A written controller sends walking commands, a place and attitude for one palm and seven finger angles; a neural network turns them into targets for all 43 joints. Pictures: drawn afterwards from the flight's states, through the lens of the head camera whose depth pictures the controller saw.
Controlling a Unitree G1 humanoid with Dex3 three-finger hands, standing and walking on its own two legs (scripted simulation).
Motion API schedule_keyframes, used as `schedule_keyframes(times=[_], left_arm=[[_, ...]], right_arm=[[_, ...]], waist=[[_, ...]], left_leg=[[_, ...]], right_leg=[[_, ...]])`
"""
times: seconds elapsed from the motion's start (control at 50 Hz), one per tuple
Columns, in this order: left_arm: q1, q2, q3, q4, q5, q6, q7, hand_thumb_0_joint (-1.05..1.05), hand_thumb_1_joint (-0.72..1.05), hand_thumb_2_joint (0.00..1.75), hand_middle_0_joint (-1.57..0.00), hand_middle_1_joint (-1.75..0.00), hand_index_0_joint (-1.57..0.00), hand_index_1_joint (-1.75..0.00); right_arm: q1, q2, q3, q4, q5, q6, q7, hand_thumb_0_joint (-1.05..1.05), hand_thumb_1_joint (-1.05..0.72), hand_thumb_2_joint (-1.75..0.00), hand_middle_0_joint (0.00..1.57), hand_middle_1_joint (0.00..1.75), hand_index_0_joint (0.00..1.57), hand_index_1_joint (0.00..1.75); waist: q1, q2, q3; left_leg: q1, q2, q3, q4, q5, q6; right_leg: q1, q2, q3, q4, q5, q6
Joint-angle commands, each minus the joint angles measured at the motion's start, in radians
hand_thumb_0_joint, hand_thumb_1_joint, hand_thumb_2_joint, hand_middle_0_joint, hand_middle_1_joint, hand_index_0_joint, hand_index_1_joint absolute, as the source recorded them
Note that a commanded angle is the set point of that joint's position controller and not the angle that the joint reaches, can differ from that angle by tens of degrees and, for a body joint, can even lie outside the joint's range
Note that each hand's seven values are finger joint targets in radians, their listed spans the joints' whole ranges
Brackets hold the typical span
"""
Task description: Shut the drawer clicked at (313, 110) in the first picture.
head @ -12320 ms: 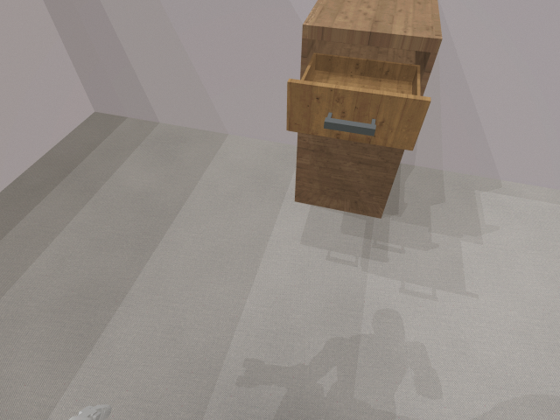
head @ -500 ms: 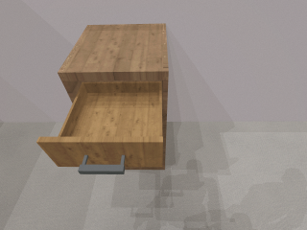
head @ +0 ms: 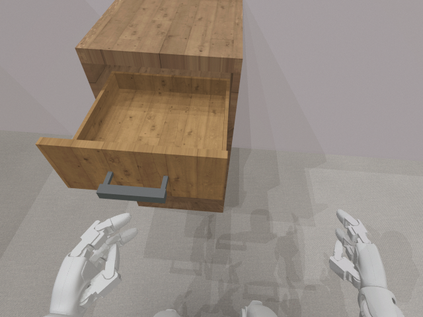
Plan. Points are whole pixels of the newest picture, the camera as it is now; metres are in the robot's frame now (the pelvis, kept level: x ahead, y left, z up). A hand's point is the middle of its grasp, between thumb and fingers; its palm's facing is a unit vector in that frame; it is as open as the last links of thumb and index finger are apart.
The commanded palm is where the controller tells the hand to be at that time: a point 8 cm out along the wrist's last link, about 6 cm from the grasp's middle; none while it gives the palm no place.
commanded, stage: raise the hand and make a fist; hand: left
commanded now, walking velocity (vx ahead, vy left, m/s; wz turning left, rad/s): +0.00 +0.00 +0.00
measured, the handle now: (135, 185) +0.37 +0.20 +0.01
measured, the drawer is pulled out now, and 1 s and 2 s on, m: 0.29 0.29 0.29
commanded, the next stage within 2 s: bring the fist close to the handle in 1.52 s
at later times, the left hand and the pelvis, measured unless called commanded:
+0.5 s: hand (107, 262) +0.19 +0.18 +0.06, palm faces +0.03 -1.00 -0.04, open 3.7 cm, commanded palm +0.15 +0.22 +0.07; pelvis +0.00 +0.02 +0.00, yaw +1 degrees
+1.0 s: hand (114, 261) +0.19 +0.16 +0.10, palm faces +0.03 -1.00 -0.03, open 3.2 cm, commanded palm +0.14 +0.21 +0.11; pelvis +0.03 +0.03 +0.01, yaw +1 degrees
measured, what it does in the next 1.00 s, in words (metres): stands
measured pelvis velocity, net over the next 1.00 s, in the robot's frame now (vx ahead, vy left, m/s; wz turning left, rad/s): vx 0.03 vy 0.03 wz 0.02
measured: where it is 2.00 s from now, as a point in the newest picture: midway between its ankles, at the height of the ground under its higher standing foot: outside the picture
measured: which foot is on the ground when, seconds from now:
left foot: down 0.00-1.00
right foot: down 0.00-1.00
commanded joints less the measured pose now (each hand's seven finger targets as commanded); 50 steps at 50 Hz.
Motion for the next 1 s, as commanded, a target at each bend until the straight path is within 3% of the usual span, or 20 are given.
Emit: schedule_keyframes(times=[0.0, 0.04, 0.06, 0.12, 0.18, 0.26, 0.28, 0.36, 0.38, 0.46, 0.5, 0.56, 0.58, 0.64, 0.72, 0.76, 0.82, 0.88, 0.96, 0.98], left_arm=[[-0.031, 0.118, 0.062, -0.384, -0.013, -0.006, 0.065, 0.00, 0.90, 0.90, -0.60, -0.73, -0.60, -0.73], [-0.072, 0.118, 0.029, -0.499, 0.018, -0.028, 0.100, 0.00, 0.90, 0.90, -0.64, -0.78, -0.64, -0.78], [-0.131, 0.120, 0.002, -0.558, 0.029, -0.040, 0.111, 0.00, 0.90, 0.90, -0.66, -0.80, -0.66, -0.80], [-0.090, 0.101, -0.043, -0.496, 0.047, -0.010, 0.096, 0.00, 0.90, 0.90, -0.72, -0.86, -0.72, -0.86], [-0.020, 0.109, -0.034, -0.431, 0.050, 0.085, 0.076, 0.00, 0.90, 0.90, -0.78, -0.93, -0.78, -0.93], [0.100, 0.147, 0.057, -0.411, 0.029, 0.204, 0.103, 0.00, 0.90, 0.90, -0.86, -1.01, -0.86, -1.01], [0.104, 0.117, 0.035, -0.448, 0.025, 0.212, 0.115, 0.00, 0.90, 0.90, -0.88, -1.04, -0.88, -1.04], [0.092, 0.130, 0.048, -0.505, 0.029, 0.173, 0.174, 0.00, 0.90, 0.90, -0.96, -1.12, -0.96, -1.12], [0.099, 0.104, 0.016, -0.536, 0.034, 0.152, 0.181, 0.00, 0.90, 0.90, -0.98, -1.14, -0.98, -1.14], [0.131, 0.085, -0.036, -0.550, 0.052, 0.108, 0.194, 0.00, 0.90, 0.90, -1.06, -1.23, -1.06, -1.23], [0.174, 0.064, -0.078, -0.596, 0.063, 0.100, 0.193, 0.00, 0.90, 0.90, -1.10, -1.27, -1.10, -1.27], [0.178, 0.076, -0.093, -0.622, 0.091, 0.118, 0.219, 0.00, 0.90, 0.90, -1.16, -1.34, -1.16, -1.34], [0.186, 0.053, -0.121, -0.647, 0.098, 0.121, 0.225, 0.00, 0.90, 0.90, -1.18, -1.36, -1.18, -1.36], [0.250, 0.062, -0.111, -0.682, 0.111, 0.140, 0.250, 0.00, 0.90, 0.90, -1.24, -1.43, -1.24, -1.43], [0.252, 0.038, -0.158, -0.729, 0.130, 0.161, 0.273, 0.00, 0.90, 0.90, -1.32, -1.51, -1.32, -1.51], [0.261, 0.051, -0.153, -0.725, 0.140, 0.174, 0.279, 0.00, 0.90, 0.90, -1.36, -1.56, -1.36, -1.56], [0.308, 0.047, -0.159, -0.759, 0.137, 0.184, 0.268, 0.00, 0.90, 0.90, -1.40, -1.60, -1.40, -1.60], [0.303, 0.039, -0.171, -0.762, 0.140, 0.198, 0.260, 0.00, 0.90, 0.90, -1.40, -1.60, -1.40, -1.60], [0.314, 0.064, -0.149, -0.796, 0.133, 0.198, 0.260, 0.00, 0.90, 0.90, -1.40, -1.60, -1.40, -1.60], [0.328, 0.046, -0.161, -0.803, 0.128, 0.198, 0.256, 0.00, 0.90, 0.90, -1.40, -1.60, -1.40, -1.60]], right_arm=[[0.039, -0.050, 0.004, -0.186, -0.004, -0.032, -0.026, 0.00, -0.90, -0.90, 0.20, 0.30, 0.20, 0.30], [0.067, -0.051, 0.013, -0.177, -0.013, -0.027, -0.032, 0.00, -0.90, -0.90, 0.20, 0.30, 0.20, 0.30], [0.074, -0.057, 0.019, -0.169, -0.019, -0.026, -0.034, 0.00, -0.90, -0.90, 0.20, 0.30, 0.20, 0.30], [0.077, -0.057, 0.030, -0.142, -0.018, -0.027, -0.036, 0.00, -0.90, -0.90, 0.20, 0.30, 0.20, 0.30], [0.061, -0.056, 0.039, -0.150, -0.007, -0.013, -0.041, 0.00, -0.90, -0.90, 0.20, 0.30, 0.20, 0.30], [0.014, -0.033, 0.039, -0.163, 0.004, 0.011, -0.048, 0.00, -0.90, -0.90, 0.20, 0.30, 0.20, 0.30], [0.017, -0.024, 0.046, -0.174, 0.003, 0.014, -0.046, 0.00, -0.90, -0.90, 0.20, 0.30, 0.20, 0.30], [0.009, -0.022, 0.048, -0.161, -0.005, 0.005, -0.047, 0.00, -0.90, -0.90, 0.20, 0.30, 0.20, 0.30], [0.028, -0.023, 0.049, -0.167, -0.009, -0.001, -0.045, 0.00, -0.90, -0.90, 0.20, 0.30, 0.20, 0.30], [0.040, -0.038, 0.045, -0.158, -0.011, -0.019, -0.035, 0.00, -0.90, -0.90, 0.20, 0.30, 0.20, 0.30], [0.055, -0.043, 0.042, -0.170, -0.012, -0.024, -0.031, 0.00, -0.90, -0.90, 0.20, 0.30, 0.20, 0.30], [0.066, -0.049, 0.040, -0.178, -0.012, -0.010, -0.028, 0.00, -0.90, -0.90, 0.20, 0.30, 0.20, 0.30], [0.072, -0.045, 0.040, -0.190, -0.014, -0.005, -0.027, 0.00, -0.90, -0.90, 0.20, 0.30, 0.20, 0.30], [0.078, -0.037, 0.036, -0.210, -0.012, 0.020, -0.024, 0.00, -0.90, -0.90, 0.20, 0.30, 0.20, 0.30], [0.082, -0.032, 0.043, -0.237, -0.011, 0.047, -0.018, 0.00, -0.90, -0.90, 0.20, 0.30, 0.20, 0.30], [0.081, -0.033, 0.046, -0.241, -0.011, 0.060, -0.019, 0.00, -0.90, -0.90, 0.20, 0.30, 0.20, 0.30], [0.088, -0.026, 0.049, -0.254, -0.011, 0.070, -0.015, 0.00, -0.90, -0.90, 0.20, 0.30, 0.20, 0.30], [0.081, -0.023, 0.054, -0.257, -0.007, 0.079, -0.016, 0.00, -0.90, -0.90, 0.20, 0.30, 0.20, 0.30], [0.075, -0.020, 0.057, -0.256, -0.006, 0.075, -0.021, 0.00, -0.90, -0.90, 0.20, 0.30, 0.20, 0.30], [0.080, -0.015, 0.060, -0.257, -0.006, 0.074, -0.020, 0.00, -0.90, -0.90, 0.20, 0.30, 0.20, 0.30]], waist=[[-0.013, 0.062, -0.143], [-0.029, 0.101, -0.188], [-0.054, 0.106, -0.203], [-0.064, 0.114, -0.165], [-0.049, 0.069, -0.158], [0.006, 0.012, -0.181], [0.006, 0.007, -0.177], [0.003, 0.006, -0.128], [-0.003, 0.010, -0.153], [-0.024, 0.021, -0.122], [-0.016, 0.067, -0.158], [-0.024, 0.048, -0.129], [-0.023, 0.063, -0.133], [-0.006, 0.074, -0.140], [-0.015, 0.093, -0.114], [-0.022, 0.065, -0.094], [-0.009, 0.075, -0.126], [-0.022, 0.057, -0.093], [-0.016, 0.053, -0.094], [-0.015, 0.062, -0.099]], left_leg=[[-0.112, -0.044, 0.028, -0.076, 0.128, 0.055], [-0.080, -0.031, 0.011, -0.055, 0.205, 0.060], [-0.068, -0.027, 0.003, -0.037, 0.221, 0.064], [-0.080, -0.019, -0.017, -0.040, 0.238, 0.060], [-0.102, -0.022, -0.025, -0.071, 0.203, 0.058], [-0.107, -0.028, -0.021, -0.121, 0.222, 0.052], [-0.103, -0.030, -0.021, -0.135, 0.221, 0.052], [-0.096, -0.023, -0.022, -0.152, 0.198, 0.051], [-0.079, -0.023, -0.020, -0.151, 0.202, 0.053], [-0.066, -0.020, -0.022, -0.154, 0.190, 0.051], [-0.032, -0.020, -0.021, -0.159, 0.221, 0.051], [-0.025, -0.016, -0.029, -0.168, 0.245, 0.049], [-0.012, -0.018, -0.028, -0.170, 0.261, 0.050], [0.006, -0.014, -0.023, -0.176, 0.322, 0.044], [0.032, -0.009, -0.024, -0.178, 0.349, 0.043], [0.031, -0.005, -0.028, -0.181, 0.348, 0.045], [0.048, -0.006, -0.024, -0.182, 0.388, 0.042], [0.042, -0.006, -0.021, -0.183, 0.358, 0.046], [0.047, -0.007, -0.023, -0.185, 0.351, 0.049], [0.054, -0.008, -0.023, -0.190, 0.350, 0.049]], right_leg=[[0.192, 0.010, 0.076, -0.188, -0.101, -0.005], [0.186, 0.021, 0.041, -0.134, 0.043, -0.010], [0.163, 0.027, 0.030, -0.113, 0.078, -0.008], [0.146, 0.029, 0.002, -0.105, 0.105, -0.008], [0.179, 0.028, -0.006, -0.136, 0.051, -0.004], [0.293, 0.021, -0.004, -0.178, 0.041, -0.001], [0.292, 0.022, -0.013, -0.180, 0.038, 0.001], [0.263, 0.021, -0.021, -0.192, -0.014, -0.001], [0.255, 0.022, -0.028, -0.183, -0.005, 0.001], [0.222, 0.023, -0.045, -0.174, -0.003, -0.001], [0.224, 0.023, -0.056, -0.156, 0.040, -0.004], [0.223, 0.025, -0.069, -0.147, 0.069, -0.004], [0.224, 0.026, -0.070, -0.145, 0.088, -0.005], [0.252, 0.027, -0.076, -0.138, 0.146, -0.007], [0.244, 0.030, -0.078, -0.141, 0.168, -0.005], [0.244, 0.033, -0.079, -0.148, 0.171, -0.005], [0.280, 0.031, -0.078, -0.147, 0.215, -0.004], [0.278, 0.031, -0.074, -0.162, 0.208, -0.001], [0.299, 0.030, -0.068, -0.172, 0.211, -0.003], [0.300, 0.030, -0.071, -0.173, 0.208, -0.002]])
